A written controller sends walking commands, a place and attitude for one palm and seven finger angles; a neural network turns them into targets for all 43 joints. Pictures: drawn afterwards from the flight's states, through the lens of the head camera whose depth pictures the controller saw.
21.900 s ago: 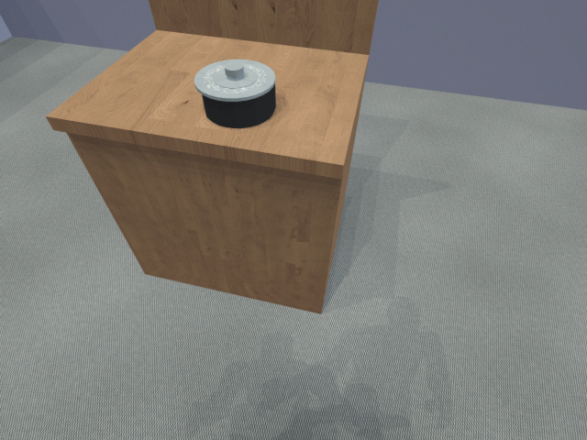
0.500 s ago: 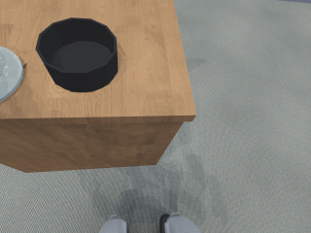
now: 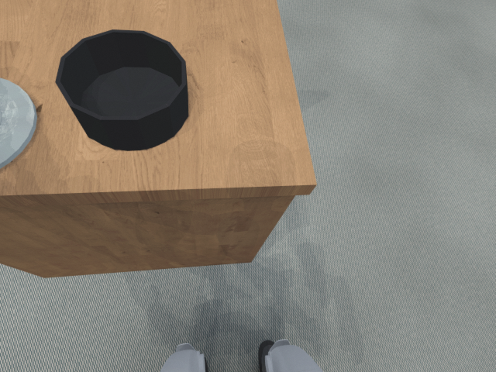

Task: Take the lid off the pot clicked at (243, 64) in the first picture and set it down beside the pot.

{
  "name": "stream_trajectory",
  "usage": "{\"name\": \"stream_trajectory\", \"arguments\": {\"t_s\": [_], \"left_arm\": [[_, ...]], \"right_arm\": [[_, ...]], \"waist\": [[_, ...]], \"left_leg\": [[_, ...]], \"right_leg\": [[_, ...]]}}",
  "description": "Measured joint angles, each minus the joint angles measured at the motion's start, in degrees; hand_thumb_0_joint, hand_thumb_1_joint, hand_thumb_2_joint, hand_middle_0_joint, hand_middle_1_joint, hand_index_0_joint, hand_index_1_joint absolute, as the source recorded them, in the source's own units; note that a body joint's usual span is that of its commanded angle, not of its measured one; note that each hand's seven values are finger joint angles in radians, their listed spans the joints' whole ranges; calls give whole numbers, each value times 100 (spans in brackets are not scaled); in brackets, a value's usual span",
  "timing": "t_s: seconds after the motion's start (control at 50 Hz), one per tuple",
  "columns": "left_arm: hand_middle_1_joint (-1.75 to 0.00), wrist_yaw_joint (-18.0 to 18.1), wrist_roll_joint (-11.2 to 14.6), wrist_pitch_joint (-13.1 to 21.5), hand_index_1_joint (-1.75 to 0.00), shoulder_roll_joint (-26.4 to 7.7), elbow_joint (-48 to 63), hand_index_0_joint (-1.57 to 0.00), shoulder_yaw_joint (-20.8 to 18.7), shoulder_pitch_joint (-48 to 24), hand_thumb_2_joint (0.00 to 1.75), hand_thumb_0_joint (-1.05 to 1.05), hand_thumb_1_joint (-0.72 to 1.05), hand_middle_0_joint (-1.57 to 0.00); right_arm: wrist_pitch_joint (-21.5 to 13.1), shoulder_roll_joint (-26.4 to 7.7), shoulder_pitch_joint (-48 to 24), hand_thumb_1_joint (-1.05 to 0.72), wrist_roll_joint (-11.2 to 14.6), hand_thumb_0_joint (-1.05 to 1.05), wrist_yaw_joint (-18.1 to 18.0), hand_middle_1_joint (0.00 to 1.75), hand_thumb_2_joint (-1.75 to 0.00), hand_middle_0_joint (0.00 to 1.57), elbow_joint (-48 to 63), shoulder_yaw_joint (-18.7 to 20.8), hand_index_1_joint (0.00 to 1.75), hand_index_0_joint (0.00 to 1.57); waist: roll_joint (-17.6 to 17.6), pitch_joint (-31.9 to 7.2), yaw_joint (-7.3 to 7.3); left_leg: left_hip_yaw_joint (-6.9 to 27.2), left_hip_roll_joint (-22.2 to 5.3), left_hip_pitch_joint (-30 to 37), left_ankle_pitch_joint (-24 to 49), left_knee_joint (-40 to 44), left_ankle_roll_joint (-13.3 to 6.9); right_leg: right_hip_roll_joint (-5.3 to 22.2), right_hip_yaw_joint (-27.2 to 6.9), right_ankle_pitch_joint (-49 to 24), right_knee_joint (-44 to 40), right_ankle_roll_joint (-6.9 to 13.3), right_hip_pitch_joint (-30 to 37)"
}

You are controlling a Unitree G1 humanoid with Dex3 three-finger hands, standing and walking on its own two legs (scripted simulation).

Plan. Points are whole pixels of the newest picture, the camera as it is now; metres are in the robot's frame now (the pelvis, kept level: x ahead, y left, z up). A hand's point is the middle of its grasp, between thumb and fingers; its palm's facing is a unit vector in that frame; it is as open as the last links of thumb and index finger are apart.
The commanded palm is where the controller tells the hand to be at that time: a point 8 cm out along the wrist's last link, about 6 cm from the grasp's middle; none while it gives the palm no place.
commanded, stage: raise the empty hand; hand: left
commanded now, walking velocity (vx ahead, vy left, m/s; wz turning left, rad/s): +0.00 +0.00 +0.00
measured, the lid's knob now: out of the picture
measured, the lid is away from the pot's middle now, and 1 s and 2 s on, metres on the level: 0.24 0.24 0.24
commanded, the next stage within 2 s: draw the hand back to the body in 1.36 s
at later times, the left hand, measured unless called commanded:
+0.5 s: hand out of the picture +0.47 +0.37 +0.14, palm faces -0.40 -0.19 -0.90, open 11.0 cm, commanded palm +0.52 +0.37 +0.20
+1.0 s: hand out of the picture +0.48 +0.37 +0.19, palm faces -0.35 -0.20 -0.92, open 11.0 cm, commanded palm +0.52 +0.38 +0.26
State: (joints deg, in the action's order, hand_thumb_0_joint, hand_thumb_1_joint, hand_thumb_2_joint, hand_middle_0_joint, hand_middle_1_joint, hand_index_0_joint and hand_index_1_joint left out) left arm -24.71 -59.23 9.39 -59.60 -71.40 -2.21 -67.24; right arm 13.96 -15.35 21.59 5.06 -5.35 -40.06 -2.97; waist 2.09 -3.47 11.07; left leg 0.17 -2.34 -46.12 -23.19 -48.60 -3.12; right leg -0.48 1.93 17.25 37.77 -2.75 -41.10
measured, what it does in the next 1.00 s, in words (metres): stands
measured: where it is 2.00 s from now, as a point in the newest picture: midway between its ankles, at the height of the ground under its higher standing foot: outside the picture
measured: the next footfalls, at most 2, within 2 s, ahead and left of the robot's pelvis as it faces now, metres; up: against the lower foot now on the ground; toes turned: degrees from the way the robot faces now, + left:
none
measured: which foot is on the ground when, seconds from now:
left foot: down 0.00-1.00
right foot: down 0.00-1.00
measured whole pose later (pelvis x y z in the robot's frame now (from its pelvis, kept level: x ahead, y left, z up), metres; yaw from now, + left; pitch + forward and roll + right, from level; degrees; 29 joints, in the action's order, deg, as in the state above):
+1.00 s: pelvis +0.01 -0.01 +0.02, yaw +1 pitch +17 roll -4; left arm -28.6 -58.2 5.2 -59.9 -71.3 1.8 -74.3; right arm 12.4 -16.8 21.1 6.1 -5.5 -41.1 -2.9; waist 2.1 -3.6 10.1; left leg -0.3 -1.9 -36.7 -20.7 -40.9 -2.6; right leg -0.2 1.5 15.1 30.7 -2.7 -32.1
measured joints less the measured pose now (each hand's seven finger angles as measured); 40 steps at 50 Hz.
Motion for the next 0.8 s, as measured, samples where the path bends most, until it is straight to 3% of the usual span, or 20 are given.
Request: {"name": "stream_trajectory", "arguments": {"t_s": [0.22, 0.8], "left_arm": [[-95, -12, 56, 22, -95, 181, 109, -32, 131, -17, 50, 0, 7, -31], [-94, -318, 143, -376, -94, 1, -94, -32, 510, -590, 51, 0, 6, -31]], "right_arm": [[11, -4, -127, -90, 8, 0, 16, 30, -89, 21, 39, 12, 30, 21], [-151, -116, -45, -90, 107, 0, -62, 30, -89, 21, -126, -25, 30, 21]], "waist": [[-9, -52, -52], [-19, 27, -105]], "left_leg": [[54, 7, 123, 32, 46, 23], [8, 30, 742, 243, 606, 61]], "right_leg": [[-1, 48, -13, -49, 17, 144], [15, 2, -195, -534, 15, 715]]}}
